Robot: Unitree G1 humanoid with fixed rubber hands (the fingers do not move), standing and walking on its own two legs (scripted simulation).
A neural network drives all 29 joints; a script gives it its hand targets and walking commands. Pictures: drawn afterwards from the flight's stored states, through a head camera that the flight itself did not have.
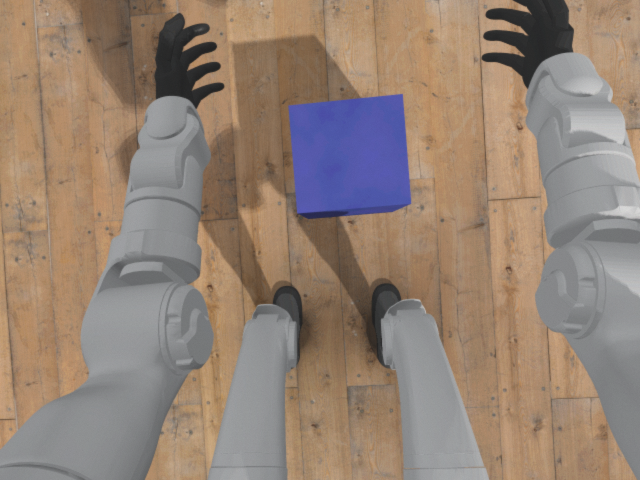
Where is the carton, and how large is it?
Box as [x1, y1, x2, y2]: [288, 94, 410, 218]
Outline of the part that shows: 402,94 288,105 297,213 307,218 386,212 393,211 410,203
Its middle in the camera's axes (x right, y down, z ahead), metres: +0.06 -0.16 +0.83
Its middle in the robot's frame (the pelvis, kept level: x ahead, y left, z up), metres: +0.50 -0.03 -0.52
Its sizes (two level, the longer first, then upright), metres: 0.210 0.200 0.250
